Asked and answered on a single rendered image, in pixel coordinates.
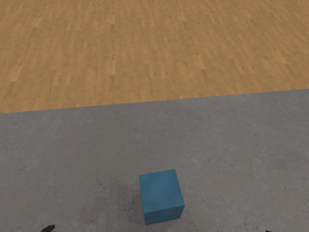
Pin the carton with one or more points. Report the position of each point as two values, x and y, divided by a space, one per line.
161 194

